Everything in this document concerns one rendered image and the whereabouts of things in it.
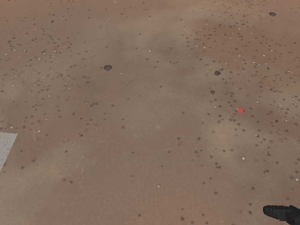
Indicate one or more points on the right robot hand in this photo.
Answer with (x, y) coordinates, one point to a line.
(290, 214)

